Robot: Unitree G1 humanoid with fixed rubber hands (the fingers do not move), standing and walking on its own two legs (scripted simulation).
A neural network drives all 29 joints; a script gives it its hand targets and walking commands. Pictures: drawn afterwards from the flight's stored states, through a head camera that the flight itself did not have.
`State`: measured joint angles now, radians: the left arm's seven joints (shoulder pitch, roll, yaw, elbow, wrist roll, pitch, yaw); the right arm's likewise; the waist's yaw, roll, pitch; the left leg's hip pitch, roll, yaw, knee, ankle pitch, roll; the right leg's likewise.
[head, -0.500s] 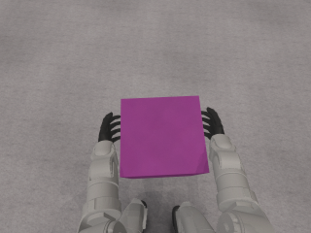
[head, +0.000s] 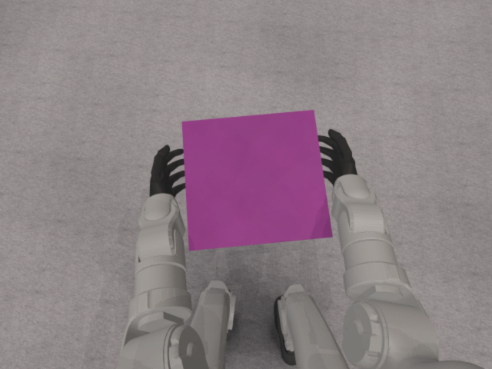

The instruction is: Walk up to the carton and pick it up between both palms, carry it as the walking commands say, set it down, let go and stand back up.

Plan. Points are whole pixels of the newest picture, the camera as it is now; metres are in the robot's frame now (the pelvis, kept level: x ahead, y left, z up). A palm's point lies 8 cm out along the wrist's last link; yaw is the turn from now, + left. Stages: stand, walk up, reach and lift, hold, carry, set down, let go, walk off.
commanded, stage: set down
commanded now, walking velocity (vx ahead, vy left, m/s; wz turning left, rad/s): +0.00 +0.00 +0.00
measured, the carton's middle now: (252, 191) +0.41 +0.02 -0.14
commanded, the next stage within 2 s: none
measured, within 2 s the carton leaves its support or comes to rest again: neither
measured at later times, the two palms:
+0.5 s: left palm (175, 194) +0.40 +0.17 -0.15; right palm (325, 177) +0.44 -0.12 -0.15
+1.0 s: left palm (184, 194) +0.43 +0.17 -0.24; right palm (315, 178) +0.47 -0.12 -0.23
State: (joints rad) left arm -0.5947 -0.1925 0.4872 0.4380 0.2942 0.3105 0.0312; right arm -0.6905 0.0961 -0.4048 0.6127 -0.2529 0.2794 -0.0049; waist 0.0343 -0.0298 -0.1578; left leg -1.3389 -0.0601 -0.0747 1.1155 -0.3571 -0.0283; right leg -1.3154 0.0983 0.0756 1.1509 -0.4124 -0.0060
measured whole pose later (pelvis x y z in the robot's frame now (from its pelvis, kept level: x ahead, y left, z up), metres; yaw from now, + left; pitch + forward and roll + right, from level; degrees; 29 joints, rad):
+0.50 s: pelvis -0.01 +0.00 -0.07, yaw +0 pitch +41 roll +1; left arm -0.74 -0.11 0.47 0.56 0.22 0.27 0.07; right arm -0.85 0.02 -0.37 0.73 -0.19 0.24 -0.05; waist 0.04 -0.03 -0.19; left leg -1.68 -0.08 -0.08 1.41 -0.44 -0.04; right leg -1.65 0.12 0.07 1.45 -0.50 0.00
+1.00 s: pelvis -0.04 +0.00 -0.15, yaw +0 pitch +43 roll +1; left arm -0.97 -0.06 0.51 0.62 0.20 0.31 0.10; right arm -1.09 -0.07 -0.37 0.83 -0.18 0.27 -0.06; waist 0.04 -0.03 -0.10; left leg -1.95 -0.12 -0.08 1.67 -0.47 -0.06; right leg -1.93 0.15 0.07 1.72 -0.54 0.02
